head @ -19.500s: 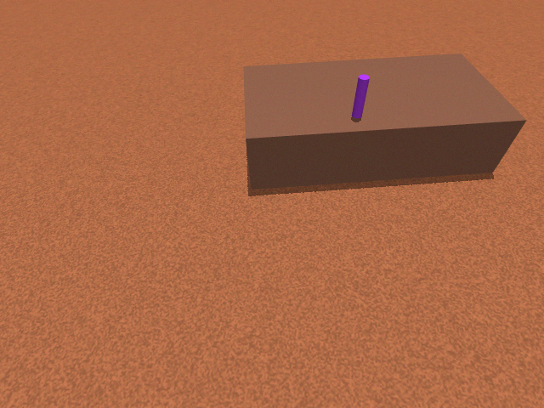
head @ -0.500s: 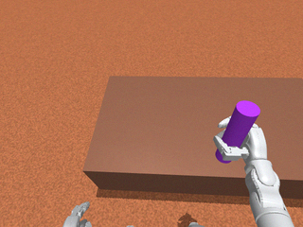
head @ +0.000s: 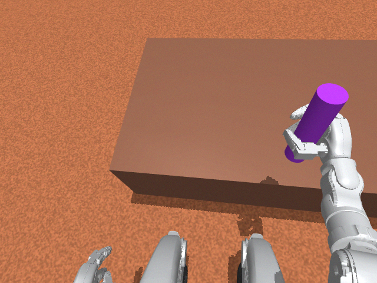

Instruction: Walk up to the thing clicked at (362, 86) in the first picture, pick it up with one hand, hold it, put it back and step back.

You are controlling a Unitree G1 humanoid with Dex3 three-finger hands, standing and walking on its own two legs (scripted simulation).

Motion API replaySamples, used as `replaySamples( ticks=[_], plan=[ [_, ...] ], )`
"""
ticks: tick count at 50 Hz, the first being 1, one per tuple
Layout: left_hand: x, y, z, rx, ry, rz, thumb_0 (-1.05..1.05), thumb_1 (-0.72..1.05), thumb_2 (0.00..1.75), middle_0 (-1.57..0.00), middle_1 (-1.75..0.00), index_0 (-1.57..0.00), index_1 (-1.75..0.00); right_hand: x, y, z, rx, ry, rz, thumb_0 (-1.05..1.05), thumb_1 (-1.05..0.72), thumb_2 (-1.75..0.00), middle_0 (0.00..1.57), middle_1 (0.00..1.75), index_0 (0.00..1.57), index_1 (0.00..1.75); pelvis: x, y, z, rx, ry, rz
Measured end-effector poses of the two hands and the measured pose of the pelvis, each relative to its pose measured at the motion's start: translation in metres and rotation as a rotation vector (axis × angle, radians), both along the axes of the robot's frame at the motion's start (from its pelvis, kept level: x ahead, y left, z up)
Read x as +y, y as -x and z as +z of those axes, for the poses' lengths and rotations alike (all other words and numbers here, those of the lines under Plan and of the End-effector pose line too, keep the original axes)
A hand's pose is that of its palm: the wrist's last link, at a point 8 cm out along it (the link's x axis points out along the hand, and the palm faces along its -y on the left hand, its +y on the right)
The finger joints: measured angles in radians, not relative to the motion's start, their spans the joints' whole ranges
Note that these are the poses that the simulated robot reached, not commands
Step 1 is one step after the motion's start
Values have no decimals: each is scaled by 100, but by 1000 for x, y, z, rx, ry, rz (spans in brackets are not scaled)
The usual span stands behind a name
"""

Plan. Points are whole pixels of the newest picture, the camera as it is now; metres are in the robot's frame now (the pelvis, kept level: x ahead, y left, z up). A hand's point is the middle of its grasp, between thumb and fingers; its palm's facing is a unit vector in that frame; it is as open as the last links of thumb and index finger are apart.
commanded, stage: crouch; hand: right
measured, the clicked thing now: (310, 129) +0.43 -0.19 +0.03
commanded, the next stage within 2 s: lower in 0.76 s
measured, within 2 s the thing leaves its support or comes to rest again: rests again in 1.72 s
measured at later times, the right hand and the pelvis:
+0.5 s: hand (283, 133) +0.47 -0.17 -0.07, palm faces +0.01 +1.00 +0.01, open 6.6 cm; pelvis -0.03 +0.00 -0.08, yaw +1 degrees
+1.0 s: hand (275, 134) +0.50 -0.16 -0.13, palm faces +0.02 +1.00 +0.00, open 6.6 cm; pelvis -0.03 +0.00 -0.13, yaw +2 degrees
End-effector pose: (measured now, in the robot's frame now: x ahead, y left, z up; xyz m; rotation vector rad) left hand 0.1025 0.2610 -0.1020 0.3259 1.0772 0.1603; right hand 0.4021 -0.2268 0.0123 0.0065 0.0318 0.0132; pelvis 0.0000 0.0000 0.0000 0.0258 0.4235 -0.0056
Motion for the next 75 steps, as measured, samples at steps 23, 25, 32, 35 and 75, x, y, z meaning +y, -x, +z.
replaySamples(
  ticks=[23, 25, 32, 35, 75],
  plan=[
    [5, 60, -82, 167, -4, 59, 1, 91, 90, -20, -30, -20, -30, 7, -48, -81, 17, -2, -23, 2, 1, -121, 99, 115, 92, 113, -2, 25, -78, 134, -29, 7],
    [5, 62, -86, 174, -9, 57, 1, 91, 90, -20, -30, -20, -30, 7, -51, -86, 18, 0, -24, 2, 1, -121, 99, 115, 92, 113, -3, 25, -82, 143, -31, 7],
    [4, 64, -101, 195, -16, 57, 0, 91, 90, -20, -29, -20, -29, 6, -61, -103, 21, 4, -26, 2, 1, -121, 99, 115, 92, 113, -4, 27, -97, 164, -37, 8],
    [4, 65, -107, 200, -14, 57, 0, 91, 90, -19, -29, -20, -29, 7, -65, -108, 22, 5, -26, 2, 1, -121, 99, 115, 92, 113, -4, 27, -103, 170, -38, 10],
    [17, 99, -204, 324, -26, 78, 0, 92, 90, -19, -29, -19, -29, 12, -87, -213, 37, 20, -26, 2, 1, -121, 98, 115, 92, 113, 0, 40, -199, 226, -33, 31]
  ],
)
